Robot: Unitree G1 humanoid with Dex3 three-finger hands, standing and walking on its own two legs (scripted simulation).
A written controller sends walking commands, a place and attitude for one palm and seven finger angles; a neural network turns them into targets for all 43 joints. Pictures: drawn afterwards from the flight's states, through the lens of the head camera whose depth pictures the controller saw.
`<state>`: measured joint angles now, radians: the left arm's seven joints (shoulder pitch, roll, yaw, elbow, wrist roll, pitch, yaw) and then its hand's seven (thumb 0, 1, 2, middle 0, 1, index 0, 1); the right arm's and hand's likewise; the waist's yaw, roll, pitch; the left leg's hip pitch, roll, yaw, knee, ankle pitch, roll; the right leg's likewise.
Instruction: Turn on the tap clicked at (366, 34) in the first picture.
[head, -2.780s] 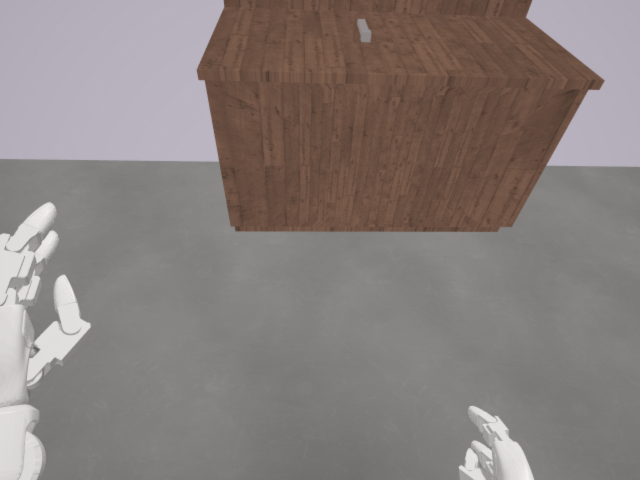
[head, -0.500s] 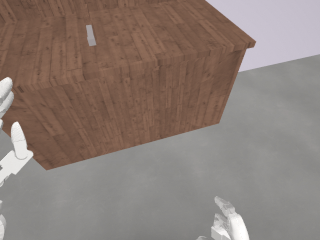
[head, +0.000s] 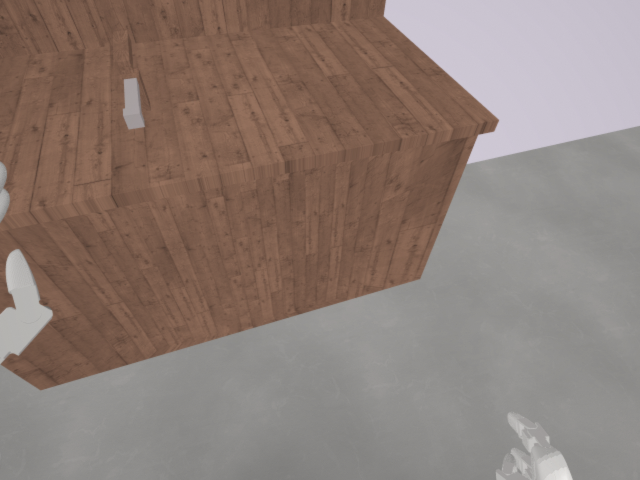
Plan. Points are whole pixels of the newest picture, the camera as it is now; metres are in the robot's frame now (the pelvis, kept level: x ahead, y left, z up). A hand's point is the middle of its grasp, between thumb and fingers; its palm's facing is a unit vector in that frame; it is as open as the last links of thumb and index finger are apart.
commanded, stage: take the last steps up to it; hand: left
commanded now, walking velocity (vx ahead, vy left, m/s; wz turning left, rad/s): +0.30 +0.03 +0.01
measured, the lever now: (133, 117) +0.67 +0.38 +0.07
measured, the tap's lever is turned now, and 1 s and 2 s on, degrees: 0 0 0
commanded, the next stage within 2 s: come to a stop and stand still in 0.78 s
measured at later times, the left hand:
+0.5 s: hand (139, 223) +0.33 +0.21 +0.17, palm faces +0.46 -0.79 -0.41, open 7.4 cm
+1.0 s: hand (157, 158) +0.43 +0.22 +0.18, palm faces +0.42 -0.82 -0.39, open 7.4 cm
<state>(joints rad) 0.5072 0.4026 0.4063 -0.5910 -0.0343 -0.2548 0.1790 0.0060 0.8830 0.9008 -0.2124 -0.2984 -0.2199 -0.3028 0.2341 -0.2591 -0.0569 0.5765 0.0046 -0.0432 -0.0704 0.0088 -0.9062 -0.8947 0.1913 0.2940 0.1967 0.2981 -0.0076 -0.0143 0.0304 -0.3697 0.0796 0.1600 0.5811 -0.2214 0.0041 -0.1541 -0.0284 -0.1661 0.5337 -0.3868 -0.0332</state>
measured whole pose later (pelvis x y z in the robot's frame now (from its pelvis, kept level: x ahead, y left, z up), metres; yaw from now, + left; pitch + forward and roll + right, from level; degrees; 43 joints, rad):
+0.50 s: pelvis +0.11 -0.03 -0.01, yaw +1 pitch -1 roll +0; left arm 0.38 0.30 0.34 -0.40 -0.01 -0.20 0.15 0.01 0.89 0.90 -0.21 -0.30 -0.21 -0.30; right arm 0.19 -0.22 -0.01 0.68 0.00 -0.05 -0.05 0.01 -0.90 -0.89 0.20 0.30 0.21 0.30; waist 0.02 0.08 0.05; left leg -0.41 0.07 0.05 1.12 -0.46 0.00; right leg -0.33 -0.06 -0.18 0.63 -0.28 -0.04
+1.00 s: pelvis +0.21 -0.02 +0.00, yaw +1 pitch -1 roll +0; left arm 0.46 0.36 0.35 -0.52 -0.03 -0.19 0.16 0.01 0.89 0.90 -0.20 -0.30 -0.21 -0.30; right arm 0.21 -0.12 0.05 0.59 0.01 -0.08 -0.04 0.01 -0.90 -0.89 0.20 0.29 0.20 0.30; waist 0.00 0.01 0.04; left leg -0.24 0.08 0.11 0.58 -0.32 -0.02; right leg -0.30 -0.03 -0.12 0.59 -0.30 0.03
